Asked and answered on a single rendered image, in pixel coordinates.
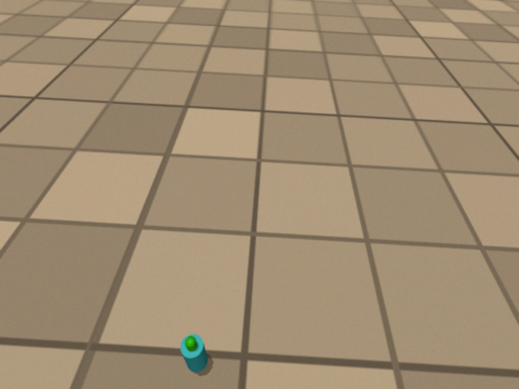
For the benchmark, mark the bottle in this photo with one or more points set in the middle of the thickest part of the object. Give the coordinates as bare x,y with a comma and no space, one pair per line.
193,351

